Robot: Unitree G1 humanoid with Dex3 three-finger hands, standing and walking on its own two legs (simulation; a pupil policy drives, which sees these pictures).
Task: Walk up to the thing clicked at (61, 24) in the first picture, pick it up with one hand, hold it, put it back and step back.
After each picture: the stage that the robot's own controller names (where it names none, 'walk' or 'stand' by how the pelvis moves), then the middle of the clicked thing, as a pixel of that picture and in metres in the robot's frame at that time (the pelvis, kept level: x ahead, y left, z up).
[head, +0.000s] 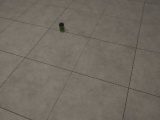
stand; (61, 27) +1.71 +0.29 -0.72
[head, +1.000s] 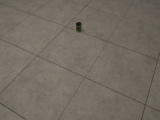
walk; (78, 27) +1.59 +0.14 -0.70
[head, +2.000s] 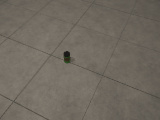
walk; (66, 57) +1.05 +0.17 -0.70
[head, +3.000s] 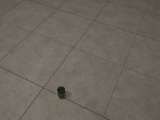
walk; (61, 93) +0.68 +0.19 -0.70
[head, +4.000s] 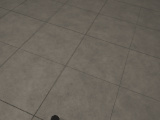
stand; out of the picture +0.47 +0.15 -0.71
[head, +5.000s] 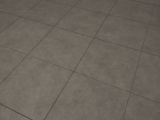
stand; out of the picture +0.39 +0.18 -0.71
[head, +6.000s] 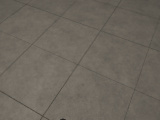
stand; out of the picture +0.38 +0.16 -0.71
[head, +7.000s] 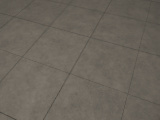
stand; out of the picture +0.34 +0.20 -0.72
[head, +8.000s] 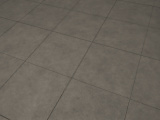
stand; out of the picture +0.33 +0.20 -0.73
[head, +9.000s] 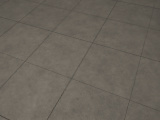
stand; out of the picture +0.33 +0.20 -0.73
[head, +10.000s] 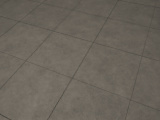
stand; out of the picture +0.33 +0.20 -0.73
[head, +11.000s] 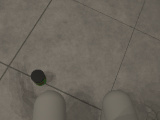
go down; (39, 78) +0.40 +0.21 -0.40
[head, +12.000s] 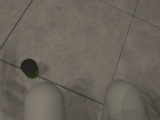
go down; (30, 69) +0.42 +0.22 -0.30
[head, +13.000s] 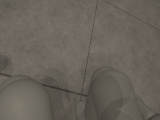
close in; out of the picture +0.40 +0.25 -0.23
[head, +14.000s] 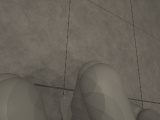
close; out of the picture +0.40 +0.27 -0.22
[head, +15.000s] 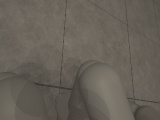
lift; out of the picture +0.39 +0.26 -0.22
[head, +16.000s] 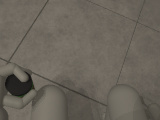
lift; (22, 88) +0.30 +0.22 -0.06
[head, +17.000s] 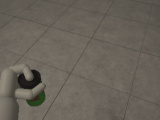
hold; (32, 88) +0.33 +0.18 +0.04
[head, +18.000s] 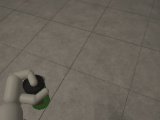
hold; (37, 92) +0.33 +0.17 +0.00
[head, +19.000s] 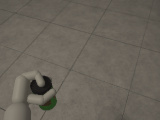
crouch; (44, 93) +0.33 +0.15 +0.00
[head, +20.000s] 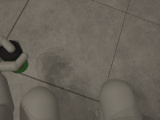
crouch; (14, 58) +0.43 +0.21 -0.10
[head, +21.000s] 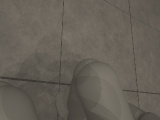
lower; out of the picture +0.42 +0.29 -0.22
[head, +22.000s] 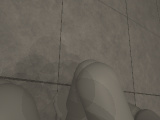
lower; out of the picture +0.41 +0.29 -0.23
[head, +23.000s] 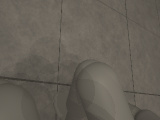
lower; out of the picture +0.41 +0.29 -0.23
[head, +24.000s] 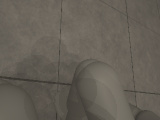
lower; out of the picture +0.41 +0.28 -0.22
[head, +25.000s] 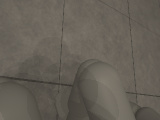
draw back; out of the picture +0.40 +0.26 -0.23
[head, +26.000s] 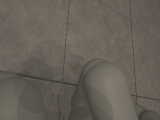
rise; out of the picture +0.40 +0.25 -0.22
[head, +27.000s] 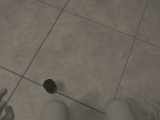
walk; (50, 86) +0.41 +0.19 -0.47
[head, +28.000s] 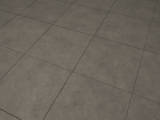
stand; out of the picture +0.35 +0.17 -0.66
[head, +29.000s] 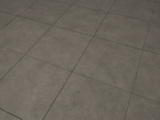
stand; out of the picture +0.36 +0.18 -0.67
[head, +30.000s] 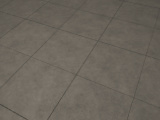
stand; out of the picture +0.37 +0.17 -0.71
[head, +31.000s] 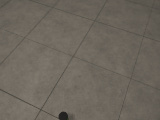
walk; (63, 118) +0.40 +0.13 -0.70
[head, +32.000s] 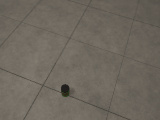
walk; (65, 90) +0.58 +0.12 -0.71
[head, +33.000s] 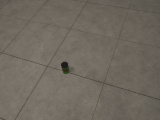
walk; (65, 67) +0.88 +0.25 -0.70
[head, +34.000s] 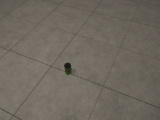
stand; (68, 68) +0.99 +0.18 -0.71
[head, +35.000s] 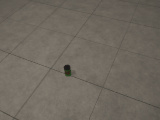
stand; (67, 70) +0.99 +0.18 -0.73
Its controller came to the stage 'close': yes
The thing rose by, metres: 0.71
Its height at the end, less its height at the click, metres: +0.00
